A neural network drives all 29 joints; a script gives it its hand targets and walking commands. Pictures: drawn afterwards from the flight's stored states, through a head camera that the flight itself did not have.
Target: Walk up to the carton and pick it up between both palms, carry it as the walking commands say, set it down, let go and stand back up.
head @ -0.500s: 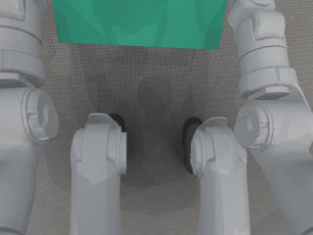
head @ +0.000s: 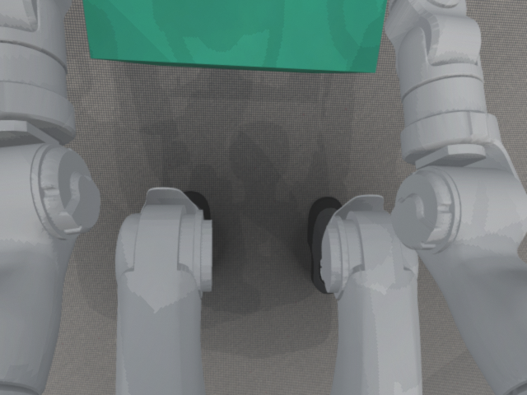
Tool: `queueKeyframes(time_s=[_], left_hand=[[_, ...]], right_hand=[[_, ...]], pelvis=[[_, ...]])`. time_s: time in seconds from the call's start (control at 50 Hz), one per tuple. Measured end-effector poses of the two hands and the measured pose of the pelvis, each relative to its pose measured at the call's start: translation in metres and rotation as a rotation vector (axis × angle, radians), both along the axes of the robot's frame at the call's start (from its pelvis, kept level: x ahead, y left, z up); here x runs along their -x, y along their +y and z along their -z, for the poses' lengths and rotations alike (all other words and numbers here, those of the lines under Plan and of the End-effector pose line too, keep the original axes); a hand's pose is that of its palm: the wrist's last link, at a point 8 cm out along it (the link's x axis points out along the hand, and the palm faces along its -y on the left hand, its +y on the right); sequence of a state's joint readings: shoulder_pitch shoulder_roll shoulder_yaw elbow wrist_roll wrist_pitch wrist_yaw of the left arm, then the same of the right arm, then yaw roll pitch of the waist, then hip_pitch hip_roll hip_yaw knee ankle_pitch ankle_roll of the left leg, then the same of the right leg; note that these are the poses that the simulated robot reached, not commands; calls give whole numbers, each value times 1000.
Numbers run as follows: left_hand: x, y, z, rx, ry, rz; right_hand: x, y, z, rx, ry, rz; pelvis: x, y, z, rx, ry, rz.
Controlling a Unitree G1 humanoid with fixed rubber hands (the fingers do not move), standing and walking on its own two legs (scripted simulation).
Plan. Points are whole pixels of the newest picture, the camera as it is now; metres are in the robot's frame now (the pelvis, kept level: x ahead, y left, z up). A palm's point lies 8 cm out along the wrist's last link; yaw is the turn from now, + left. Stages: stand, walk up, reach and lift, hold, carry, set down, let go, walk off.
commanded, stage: set down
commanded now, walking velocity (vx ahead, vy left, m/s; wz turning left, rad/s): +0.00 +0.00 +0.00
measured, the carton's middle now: out of the picture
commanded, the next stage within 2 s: none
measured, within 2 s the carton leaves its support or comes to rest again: neither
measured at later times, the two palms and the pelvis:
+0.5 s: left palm out of the picture +0.56 +0.25 -0.17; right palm out of the picture +0.57 -0.11 -0.17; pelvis +0.00 +0.00 +0.00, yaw +0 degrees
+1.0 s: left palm out of the picture +0.54 +0.28 -0.16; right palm out of the picture +0.56 -0.14 -0.16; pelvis -0.01 +0.00 +0.00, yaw +1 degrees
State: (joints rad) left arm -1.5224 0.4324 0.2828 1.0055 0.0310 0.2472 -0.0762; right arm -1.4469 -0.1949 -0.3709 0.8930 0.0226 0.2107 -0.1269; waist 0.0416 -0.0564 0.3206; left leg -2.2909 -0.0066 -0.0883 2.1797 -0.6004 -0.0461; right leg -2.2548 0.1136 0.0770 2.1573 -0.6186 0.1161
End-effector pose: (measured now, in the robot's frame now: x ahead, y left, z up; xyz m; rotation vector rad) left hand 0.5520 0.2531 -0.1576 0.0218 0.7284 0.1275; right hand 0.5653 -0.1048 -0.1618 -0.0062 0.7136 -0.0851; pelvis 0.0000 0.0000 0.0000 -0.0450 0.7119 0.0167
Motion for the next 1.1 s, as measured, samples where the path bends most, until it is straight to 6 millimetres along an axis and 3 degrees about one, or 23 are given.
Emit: queueKeyframes(time_s=[0.62,0.82,1.1], left_hand=[[-3,2,9,-17,-50,7],[9,16,10,-43,-28,-65],[5,31,3,-44,-27,-79]], right_hand=[[-6,-2,6,38,-38,-38],[4,-18,3,72,-6,-18],[2,-40,-1,81,-4,-2]], pelvis=[[-3,0,3,1,-29,-6],[3,0,-2,3,-43,-23],[8,1,-1,3,-46,-13]])
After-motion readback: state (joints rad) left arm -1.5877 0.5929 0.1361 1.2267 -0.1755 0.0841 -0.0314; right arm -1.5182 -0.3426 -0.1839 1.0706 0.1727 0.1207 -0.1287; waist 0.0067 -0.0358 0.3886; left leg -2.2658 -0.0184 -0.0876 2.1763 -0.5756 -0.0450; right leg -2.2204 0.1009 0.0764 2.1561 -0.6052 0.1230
